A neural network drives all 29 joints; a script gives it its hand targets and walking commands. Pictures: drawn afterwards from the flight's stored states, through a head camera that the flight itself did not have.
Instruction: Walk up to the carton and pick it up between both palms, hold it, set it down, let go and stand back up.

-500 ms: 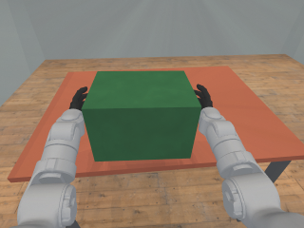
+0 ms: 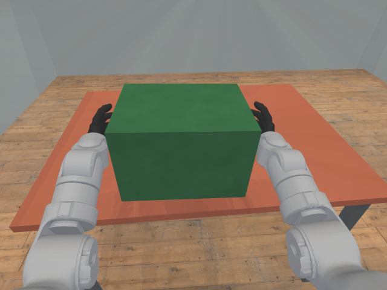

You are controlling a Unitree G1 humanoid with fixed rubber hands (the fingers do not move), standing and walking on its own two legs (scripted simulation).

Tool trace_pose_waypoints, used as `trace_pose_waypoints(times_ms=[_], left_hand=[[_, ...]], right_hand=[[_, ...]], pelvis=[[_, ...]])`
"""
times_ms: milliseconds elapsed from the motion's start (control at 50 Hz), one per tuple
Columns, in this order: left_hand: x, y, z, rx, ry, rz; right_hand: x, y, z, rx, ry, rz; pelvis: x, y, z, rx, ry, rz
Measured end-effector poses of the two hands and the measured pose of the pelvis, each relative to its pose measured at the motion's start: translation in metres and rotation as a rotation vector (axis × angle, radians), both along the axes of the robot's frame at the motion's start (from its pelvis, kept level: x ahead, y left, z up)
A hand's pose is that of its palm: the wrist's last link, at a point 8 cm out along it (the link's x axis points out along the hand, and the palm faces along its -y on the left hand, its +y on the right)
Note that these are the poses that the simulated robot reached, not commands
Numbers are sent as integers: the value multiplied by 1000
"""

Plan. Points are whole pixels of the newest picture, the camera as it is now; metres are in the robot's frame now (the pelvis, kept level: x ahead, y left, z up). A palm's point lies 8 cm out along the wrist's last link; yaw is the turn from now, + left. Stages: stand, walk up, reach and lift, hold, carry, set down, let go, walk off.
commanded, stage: hold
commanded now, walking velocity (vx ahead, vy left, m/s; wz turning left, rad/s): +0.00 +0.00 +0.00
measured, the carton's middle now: (183, 138) +0.40 +0.02 +0.16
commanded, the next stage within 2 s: none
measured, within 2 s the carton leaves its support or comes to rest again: neither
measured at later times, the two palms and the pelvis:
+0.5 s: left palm (96, 137) +0.37 +0.19 +0.20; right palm (268, 134) +0.38 -0.16 +0.19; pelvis +0.00 +0.00 +0.00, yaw +0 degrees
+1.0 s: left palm (95, 138) +0.36 +0.19 +0.20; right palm (268, 135) +0.37 -0.16 +0.19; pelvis -0.01 +0.00 +0.00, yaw +0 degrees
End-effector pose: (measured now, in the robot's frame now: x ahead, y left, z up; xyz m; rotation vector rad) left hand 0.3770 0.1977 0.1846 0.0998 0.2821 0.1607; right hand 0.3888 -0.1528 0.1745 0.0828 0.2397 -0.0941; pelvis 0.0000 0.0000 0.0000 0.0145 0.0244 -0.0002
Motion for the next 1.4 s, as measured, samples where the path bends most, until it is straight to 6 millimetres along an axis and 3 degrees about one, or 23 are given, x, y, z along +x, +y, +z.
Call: trace_pose_waypoints(times_ms=[500, 1400], left_hand=[[-12, -3, 13, 15, -13, -2], [-16, -3, 14, 15, -14, -2]], right_hand=[[-10, -3, 12, 5, -12, 5], [-15, -3, 15, -9, -13, 4]], pelvis=[[-4, 0, 0, 0, -6, 0], [-7, 0, 0, 0, -11, 0]])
